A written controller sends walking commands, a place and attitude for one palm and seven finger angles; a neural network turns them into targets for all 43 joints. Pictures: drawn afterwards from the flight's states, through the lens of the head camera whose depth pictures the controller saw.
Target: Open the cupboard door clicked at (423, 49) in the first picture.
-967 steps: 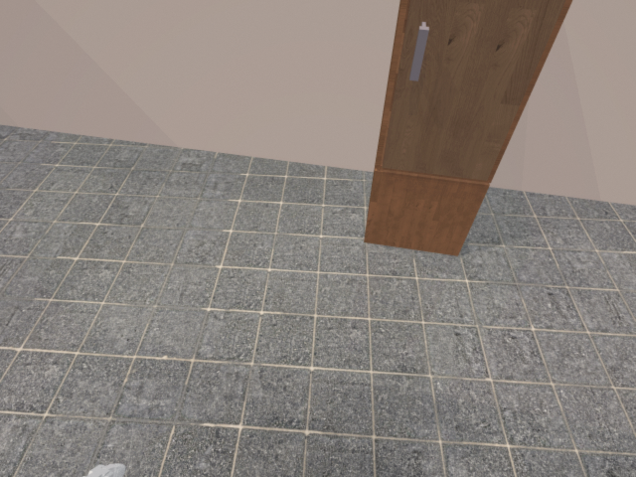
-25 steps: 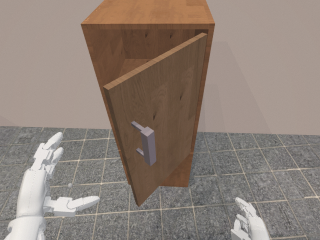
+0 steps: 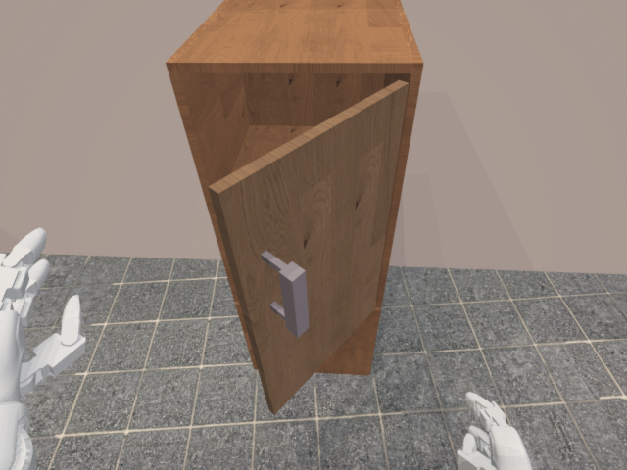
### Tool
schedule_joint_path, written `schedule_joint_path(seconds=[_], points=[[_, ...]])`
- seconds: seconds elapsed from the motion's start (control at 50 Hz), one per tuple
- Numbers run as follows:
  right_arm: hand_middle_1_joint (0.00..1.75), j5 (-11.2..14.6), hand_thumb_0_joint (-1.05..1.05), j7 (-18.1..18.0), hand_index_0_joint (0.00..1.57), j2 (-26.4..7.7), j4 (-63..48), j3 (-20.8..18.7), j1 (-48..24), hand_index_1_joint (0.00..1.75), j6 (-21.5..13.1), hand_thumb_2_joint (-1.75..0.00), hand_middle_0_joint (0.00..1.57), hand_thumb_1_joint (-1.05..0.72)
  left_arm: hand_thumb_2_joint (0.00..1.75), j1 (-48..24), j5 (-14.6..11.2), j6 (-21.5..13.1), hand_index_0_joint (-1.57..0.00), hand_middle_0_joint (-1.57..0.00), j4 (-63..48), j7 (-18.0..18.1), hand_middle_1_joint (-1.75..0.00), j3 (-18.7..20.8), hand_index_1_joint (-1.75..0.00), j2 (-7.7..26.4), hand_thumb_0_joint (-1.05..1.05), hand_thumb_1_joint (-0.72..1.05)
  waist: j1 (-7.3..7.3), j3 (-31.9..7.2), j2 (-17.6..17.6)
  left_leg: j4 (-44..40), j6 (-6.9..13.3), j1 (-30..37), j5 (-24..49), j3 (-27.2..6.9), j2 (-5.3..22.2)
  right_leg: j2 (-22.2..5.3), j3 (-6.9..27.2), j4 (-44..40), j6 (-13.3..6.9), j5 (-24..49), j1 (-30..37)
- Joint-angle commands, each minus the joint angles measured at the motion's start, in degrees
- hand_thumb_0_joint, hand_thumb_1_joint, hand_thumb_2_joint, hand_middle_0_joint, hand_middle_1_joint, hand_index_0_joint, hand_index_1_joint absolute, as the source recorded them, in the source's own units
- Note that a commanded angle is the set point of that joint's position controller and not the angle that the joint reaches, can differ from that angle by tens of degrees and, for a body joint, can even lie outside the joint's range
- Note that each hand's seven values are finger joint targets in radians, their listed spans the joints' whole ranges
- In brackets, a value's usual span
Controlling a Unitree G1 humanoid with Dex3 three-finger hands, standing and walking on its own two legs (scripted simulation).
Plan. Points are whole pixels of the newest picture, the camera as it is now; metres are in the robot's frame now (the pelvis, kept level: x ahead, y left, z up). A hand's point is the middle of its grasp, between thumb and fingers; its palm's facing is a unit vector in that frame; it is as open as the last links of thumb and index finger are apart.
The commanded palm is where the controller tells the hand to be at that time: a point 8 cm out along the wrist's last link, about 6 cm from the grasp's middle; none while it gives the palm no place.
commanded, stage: draw the hand back to the body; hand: left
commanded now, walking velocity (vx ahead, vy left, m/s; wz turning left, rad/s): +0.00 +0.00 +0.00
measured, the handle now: (284, 293) +0.33 +0.09 +0.06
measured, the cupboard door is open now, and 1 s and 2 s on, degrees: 51 51 51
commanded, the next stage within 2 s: step back with the hand held close in 0.32 s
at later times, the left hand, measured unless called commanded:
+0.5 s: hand (74, 342) +0.18 +0.26 +0.16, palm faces +0.47 -0.79 -0.39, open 7.4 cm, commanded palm +0.12 +0.29 +0.17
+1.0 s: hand (18, 399) +0.12 +0.28 +0.15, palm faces +0.39 -0.78 -0.50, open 7.4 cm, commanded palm +0.06 +0.32 +0.17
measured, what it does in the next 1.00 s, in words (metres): shifts its weight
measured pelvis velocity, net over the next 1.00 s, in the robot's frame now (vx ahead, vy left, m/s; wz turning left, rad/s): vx -0.08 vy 0.02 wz -0.01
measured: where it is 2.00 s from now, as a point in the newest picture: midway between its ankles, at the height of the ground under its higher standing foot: outside the picture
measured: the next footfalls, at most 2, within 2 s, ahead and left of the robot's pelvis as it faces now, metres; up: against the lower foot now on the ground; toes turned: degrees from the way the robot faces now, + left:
right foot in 1.52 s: -0.20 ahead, -0.10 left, +0.00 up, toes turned -2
left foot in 1.70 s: -0.10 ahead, +0.10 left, +0.00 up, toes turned -1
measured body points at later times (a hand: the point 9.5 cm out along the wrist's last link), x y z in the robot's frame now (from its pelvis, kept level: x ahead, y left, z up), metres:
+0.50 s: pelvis -0.01 -0.01 +0.00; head -0.03 -0.03 +0.45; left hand +0.15 +0.30 +0.18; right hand +0.17 -0.23 -0.08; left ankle -0.01 +0.12 -0.74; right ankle -0.03 -0.12 -0.74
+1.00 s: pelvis -0.08 +0.02 -0.01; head -0.05 +0.03 +0.44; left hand +0.10 +0.32 +0.18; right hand +0.10 -0.22 -0.08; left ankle -0.01 +0.12 -0.74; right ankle -0.03 -0.12 -0.74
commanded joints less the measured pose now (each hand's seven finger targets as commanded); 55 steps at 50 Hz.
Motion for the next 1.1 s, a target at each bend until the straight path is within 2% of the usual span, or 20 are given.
schedule_joint_path(seconds=[0.0, 0.14, 0.18, 0.26, 0.28, 0.4, 0.42, 0.44, 0.46, 0.48, 0.5, 0.54, 0.62, 0.72, 0.8, 0.84, 0.96, 1.0, 1.04, 1.08], points=[[0.3, 0.3, 0.0, -0.3, 0.2, -6.0, -9.3, -2.4, -7.2, 0.3, -2.9, -0.9, 0.2, -0.9, 0.9, -4.7, -0.1, -4.0, -0.2, -0.2, -11.0, 0.4, -0.3, 4.9, -0.3, 9.0, 0.0, 0.9, -0.72, -2.9, 0.0, -3.3, 1.0, 1.9, 16.7, -0.4, 0.4, 1.2, -0.5, -3.3, -1.0, 15.6, -2.1], [0.3, 0.2, 0.0, -0.7, 0.2, -5.9, -9.2, -2.4, -7.8, 0.3, -2.8, -0.9, 0.2, -0.9, 0.9, -5.8, 0.0, -4.5, -0.2, -0.2, -11.5, 0.4, -0.3, 6.6, -0.3, 11.0, 0.0, 0.9, -0.31, -3.3, -0.5, -3.9, 1.1, 2.1, 14.4, -0.4, 0.0, 1.4, -0.2, -4.6, -1.1, 13.8, -1.2], [0.3, 0.1, 0.0, -0.8, 0.2, -5.6, -9.0, -2.4, -7.8, 0.3, -3.1, -0.9, 0.2, -0.9, 0.9, -5.8, -0.1, -4.7, -0.2, -0.2, -11.9, 0.5, -0.3, 6.7, -0.3, 10.9, 0.0, 0.9, -0.29, -3.5, 1.3, -3.8, 1.2, 2.6, 14.3, 0.0, -0.1, 1.2, 0.1, -4.8, -1.0, 14.1, -1.5], [0.3, 0.1, 0.0, -0.9, 0.2, -5.6, -8.7, -2.5, -8.1, 0.3, -3.4, -0.9, 0.2, -0.9, 0.9, -5.6, -0.3, -4.9, -0.2, -0.2, -11.3, 0.3, -0.3, 6.3, -0.3, 10.4, 0.0, 0.9, -0.45, -2.5, -0.6, -3.8, 1.3, 2.8, 13.8, 0.2, -0.1, 1.4, 0.2, -5.7, -0.8, 14.0, -2.0], [0.3, 0.1, 0.0, -0.8, 0.2, -5.7, -8.5, -2.6, -8.0, 0.3, -3.4, -0.9, 0.2, -0.9, 0.9, -5.6, -0.1, -5.0, -0.2, -0.2, -11.9, 0.3, -0.3, 6.4, -0.3, 10.5, 0.0, 0.9, -0.41, -3.4, 1.0, -3.7, 1.3, 3.2, 14.4, 0.4, -0.1, 1.3, 0.3, -5.6, -0.9, 14.4, -1.6], [0.3, 0.1, 0.0, -0.7, 0.2, -5.7, -8.2, -2.7, -8.1, 0.3, -3.5, -0.9, 0.2, -0.9, 0.9, -5.4, -0.2, -5.0, -0.2, -0.2, -10.4, 0.2, -0.3, 6.1, -0.3, 10.1, 0.0, 0.9, -0.42, -2.3, -0.7, -4.3, 1.3, 3.1, 13.1, 0.3, -0.1, 1.5, 0.2, -6.4, -0.7, 12.8, -2.2], [0.3, 0.1, 0.0, -0.7, 0.2, -5.7, -9.1, -2.7, -8.9, 0.3, -4.0, -0.9, 0.2, -0.9, 0.9, -10.2, -0.3, -6.0, -0.2, -0.2, -17.6, 0.4, -0.3, 7.2, -0.3, 12.5, 0.0, 0.9, -0.18, -4.6, 1.0, -3.9, 1.4, 4.0, 12.9, 0.1, -0.3, 1.3, 0.8, -6.5, -0.6, 12.8, -1.6], [0.3, 0.9, 0.0, -0.6, 0.2, -5.7, -11.2, -1.4, -7.7, 0.3, -2.6, -0.9, 0.2, -0.9, 0.9, -19.5, 0.7, -8.7, -0.2, -0.2, -20.2, 1.2, -0.3, 16.3, -0.3, 21.9, 0.0, 0.9, -2.63, 3.5, 4.0, -2.6, 1.8, -1.7, 8.2, -0.9, 0.2, -1.1, 3.7, -9.3, -0.7, 13.6, -7.4], [0.3, 0.4, 0.0, -0.8, 0.2, -5.7, -9.6, -2.3, -8.0, 0.3, -1.7, -0.9, 0.2, -0.9, 0.9, -7.4, 0.1, -8.1, -0.2, -0.2, -12.0, 0.3, -0.3, 11.6, -0.3, 14.7, 0.0, 0.9, -2.6, 2.3, -2.7, -0.7, 2.0, -2.9, 7.8, -1.4, 0.6, -2.2, 3.5, -9.4, -0.5, 13.2, -8.6], [0.3, 0.3, 0.0, -0.4, 0.2, -6.3, -10.0, -2.8, -7.6, 0.3, -0.7, -0.9, 0.2, -0.9, 0.9, -1.0, 0.2, -7.6, -0.2, -0.2, -9.8, -0.3, -0.3, 8.9, -0.3, 11.5, 0.0, 0.9, -2.63, 1.0, -4.2, 0.3, 2.1, -1.9, 8.5, -1.0, 0.6, -2.4, 3.6, -9.4, -0.5, 13.6, -9.2], [0.3, 0.3, 0.0, -0.1, 0.2, -6.7, -10.5, -3.1, -7.5, 0.3, 0.2, -0.9, 0.2, -0.9, 0.9, 1.1, 0.2, -7.5, -0.2, -0.2, -10.3, -0.6, -0.3, 7.9, -0.3, 10.6, 0.0, 0.9, -2.88, -0.2, -3.5, 0.4, 2.0, -2.3, 9.3, -0.9, 0.7, -2.7, 3.6, -8.8, -0.4, 14.2, -9.1], [0.3, 0.3, 0.0, -0.1, 0.2, -6.9, -11.1, -3.5, -7.4, 0.3, 1.4, -0.9, 0.2, -0.9, 0.9, 3.1, 0.1, -7.8, -0.2, -0.2, -12.2, -0.6, -0.3, 8.0, -0.3, 10.6, 0.0, 0.9, -3.09, -3.3, -1.5, 0.1, 1.7, -2.7, 13.0, -0.9, 1.2, -2.7, 2.4, -6.5, -0.3, 17.5, -7.2], [0.3, 0.8, 0.0, -0.5, 0.2, -7.2, -12.3, -4.3, -6.8, 0.3, 3.2, -0.9, 0.2, -0.9, 0.9, 4.5, 0.0, -7.8, -0.2, -0.2, -14.7, 0.1, -0.3, 10.4, -0.3, 13.4, 0.0, 0.9, -3.43, -8.6, -3.5, 0.7, 1.5, -1.7, 19.9, -0.5, 2.4, -2.2, 1.8, -2.9, 0.4, 24.0, -5.7], [0.3, 1.2, 0.0, -1.0, 0.2, -6.9, -13.7, -4.7, -6.7, 0.3, 4.1, -0.9, 0.2, -0.9, 0.9, 5.2, -0.1, -7.5, -0.2, -0.2, -18.2, 1.1, -0.3, 11.4, -0.3, 14.9, 0.0, 0.9, -3.52, -9.5, -2.6, 1.1, 1.5, -3.9, 21.1, -0.8, 3.2, -2.0, 1.7, -0.1, 0.6, 24.6, -5.6], [0.3, 1.2, 0.0, -1.1, 0.2, -7.1, -14.2, -4.7, -6.2, 0.3, 3.8, -0.9, 0.2, -0.9, 0.9, 6.0, 0.1, -7.9, -0.2, -0.2, -20.5, 1.8, -0.3, 11.9, -0.3, 15.1, 0.0, 0.9, -3.57, -9.2, -0.2, -0.1, 1.6, -8.0, 16.0, -2.0, 3.7, -1.4, 1.9, 1.3, 0.5, 18.8, -5.4], [0.3, 1.1, 0.0, -1.1, 0.2, -7.8, -14.6, -4.7, -6.2, 0.3, 3.5, -0.9, 0.2, -0.9, 0.9, 5.8, 0.3, -8.4, -0.2, -0.2, -22.5, 2.0, -0.3, 12.3, -0.3, 15.5, 0.0, 0.9, -3.54, -8.6, 3.3, -2.3, 1.9, -12.0, 12.1, -3.8, 4.6, -0.6, 1.4, 3.1, 0.5, 14.9, -3.8], [0.3, 1.0, 0.0, -0.7, 0.2, -8.0, -15.3, -4.6, -5.6, 0.3, 1.4, -0.9, 0.2, -0.9, 0.9, 6.4, 1.2, -10.2, -0.2, -0.2, -21.9, 2.2, -0.3, 13.0, -0.3, 13.7, 0.0, 0.9, -3.7, -4.8, 6.2, -8.7, 4.4, -29.9, -13.9, -7.8, 8.1, 1.5, 1.8, 11.5, 0.6, 7.3, 2.3], [0.3, 1.0, 0.0, -0.6, 0.2, -8.1, -14.9, -4.7, -4.9, 0.3, 0.6, -0.9, 0.2, -0.9, 0.9, 5.8, 1.5, -10.7, -0.2, -0.2, -20.5, 2.3, -0.3, 13.4, -0.3, 13.4, 0.0, 0.9, -3.93, -3.7, 5.0, -7.8, 4.9, -33.6, -18.8, -8.0, 8.3, 1.5, 2.4, 12.1, 0.7, 5.6, 2.5], [0.3, 0.8, 0.0, -0.6, 0.2, -8.2, -14.7, -4.9, -4.5, 0.3, 0.0, -0.9, 0.2, -0.9, 0.9, 4.0, 1.8, -11.0, -0.2, -0.2, -20.6, 2.2, -0.3, 13.0, -0.3, 13.3, 0.0, 0.9, -4.22, -3.4, 2.4, -4.3, 4.3, -33.5, -20.0, -6.8, 6.7, 0.2, 4.3, 8.9, 0.2, 1.6, -0.2], [0.3, 0.7, 0.0, -0.4, 0.2, -7.7, -14.0, -4.9, -3.6, 0.3, -0.5, -0.9, 0.2, -0.9, 0.9, 3.4, 1.6, -11.3, -0.2, -0.2, -21.0, 2.5, -0.3, 12.3, -0.3, 13.5, 0.0, 0.9, -4.63, -3.0, -3.2, 4.0, 2.3, -25.0, -16.9, -3.6, 2.8, -3.5, 8.6, 0.1, -1.6, -7.3, -11.4]])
